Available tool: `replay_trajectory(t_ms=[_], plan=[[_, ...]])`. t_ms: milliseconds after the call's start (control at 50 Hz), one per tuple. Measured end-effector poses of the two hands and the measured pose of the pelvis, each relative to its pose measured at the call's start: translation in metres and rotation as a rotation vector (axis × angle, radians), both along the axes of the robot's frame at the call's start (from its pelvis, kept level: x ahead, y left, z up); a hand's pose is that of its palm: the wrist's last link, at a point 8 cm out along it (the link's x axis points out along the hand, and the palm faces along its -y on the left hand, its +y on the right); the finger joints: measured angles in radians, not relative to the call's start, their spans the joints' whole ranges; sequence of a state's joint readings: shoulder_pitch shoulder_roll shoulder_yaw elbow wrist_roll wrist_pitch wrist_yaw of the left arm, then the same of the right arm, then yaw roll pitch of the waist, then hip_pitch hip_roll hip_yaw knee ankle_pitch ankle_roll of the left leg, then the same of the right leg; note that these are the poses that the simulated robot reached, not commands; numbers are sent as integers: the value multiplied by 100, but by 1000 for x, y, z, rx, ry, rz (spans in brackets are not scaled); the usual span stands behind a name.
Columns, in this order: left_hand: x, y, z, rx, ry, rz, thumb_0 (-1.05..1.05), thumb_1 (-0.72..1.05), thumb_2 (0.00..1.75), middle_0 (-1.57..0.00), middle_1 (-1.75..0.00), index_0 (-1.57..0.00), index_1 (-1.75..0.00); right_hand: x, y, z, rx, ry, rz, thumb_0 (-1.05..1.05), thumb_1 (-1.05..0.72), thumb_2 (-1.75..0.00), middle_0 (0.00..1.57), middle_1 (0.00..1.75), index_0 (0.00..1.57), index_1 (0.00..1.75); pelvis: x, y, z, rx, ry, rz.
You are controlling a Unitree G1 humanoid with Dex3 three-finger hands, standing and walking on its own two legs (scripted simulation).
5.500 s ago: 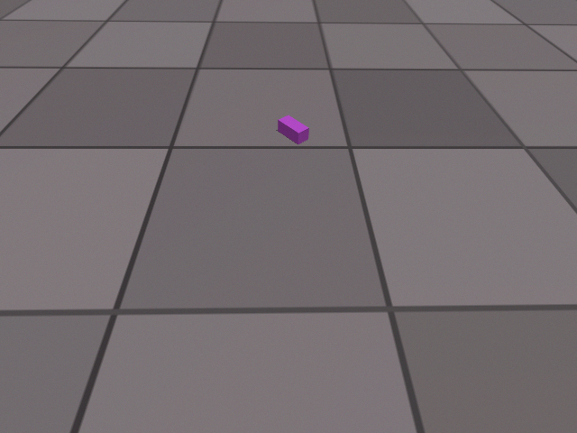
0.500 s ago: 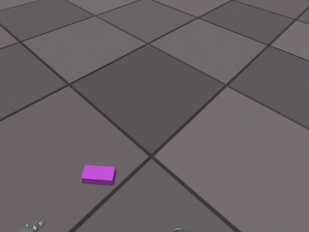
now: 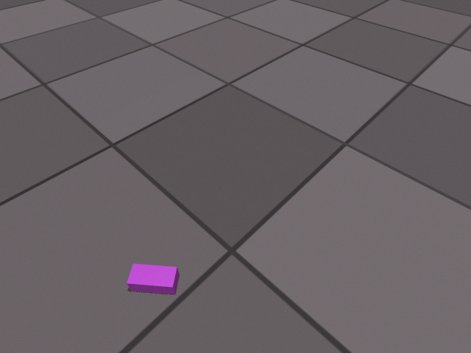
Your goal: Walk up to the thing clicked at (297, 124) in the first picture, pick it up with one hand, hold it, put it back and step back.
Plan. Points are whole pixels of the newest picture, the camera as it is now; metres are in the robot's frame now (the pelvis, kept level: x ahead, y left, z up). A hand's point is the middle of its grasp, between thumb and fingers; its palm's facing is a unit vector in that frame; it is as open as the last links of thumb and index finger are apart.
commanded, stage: walk up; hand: left
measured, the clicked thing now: (154, 279) +0.56 +0.33 -0.73
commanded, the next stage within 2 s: stand in 1.30 s
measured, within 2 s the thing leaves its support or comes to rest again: neither
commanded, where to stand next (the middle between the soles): +0.13 +0.01 m, yaw +0 degrees
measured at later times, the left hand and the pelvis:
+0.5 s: hand out of the picture +0.12 +0.27 -0.14, palm faces +0.00 -0.95 -0.31, open 7.4 cm; pelvis +0.02 +0.02 +0.01, yaw +0 degrees
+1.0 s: hand out of the picture +0.11 +0.27 -0.14, palm faces -0.02 -0.95 -0.32, open 7.4 cm; pelvis +0.02 +0.02 +0.02, yaw -1 degrees
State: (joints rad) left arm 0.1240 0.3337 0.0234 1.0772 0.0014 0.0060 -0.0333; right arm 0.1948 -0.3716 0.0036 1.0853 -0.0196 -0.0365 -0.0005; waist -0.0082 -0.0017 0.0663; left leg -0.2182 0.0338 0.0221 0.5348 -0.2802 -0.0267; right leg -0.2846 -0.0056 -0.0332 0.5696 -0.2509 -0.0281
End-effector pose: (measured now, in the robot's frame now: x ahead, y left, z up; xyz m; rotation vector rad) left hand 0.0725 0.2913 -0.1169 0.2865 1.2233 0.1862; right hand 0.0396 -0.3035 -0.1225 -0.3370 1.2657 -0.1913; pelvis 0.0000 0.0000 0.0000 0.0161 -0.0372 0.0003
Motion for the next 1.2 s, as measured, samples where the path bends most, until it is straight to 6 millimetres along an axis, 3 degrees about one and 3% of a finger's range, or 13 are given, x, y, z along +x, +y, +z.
replay_trajectory(t_ms=[260, 420, 820, 1200], plan=[[38, 14, 15, 5, -59, 10, 1, 90, 90, -21, -30, -20, -30, 55, 19, 14, 7, -86, 25, 1, -90, -90, 20, 30, 20, 30, 13, 11, 11, -13, 4, -1], [47, 19, 16, -1, -64, 3, 1, 90, 90, -21, -30, -20, -30, 73, 25, 23, 0, -121, 24, 1, -90, -90, 20, 30, 20, 30, 18, 18, 14, -15, 2, -3], [26, 24, 11, -1, 19, 5, 1, 90, 90, -21, -30, -20, -30, 58, 35, 19, 15, -71, -13, 1, -90, -90, 20, 30, 20, 30, 22, 25, 16, -14, 0, -13], [36, 20, 13, 5, 4, -10, 1, 90, 90, -21, -30, -20, -30, 53, 29, 18, 15, -58, -33, 1, -90, -90, 20, 30, 20, 30, 25, 22, 17, -16, 1, -15]])
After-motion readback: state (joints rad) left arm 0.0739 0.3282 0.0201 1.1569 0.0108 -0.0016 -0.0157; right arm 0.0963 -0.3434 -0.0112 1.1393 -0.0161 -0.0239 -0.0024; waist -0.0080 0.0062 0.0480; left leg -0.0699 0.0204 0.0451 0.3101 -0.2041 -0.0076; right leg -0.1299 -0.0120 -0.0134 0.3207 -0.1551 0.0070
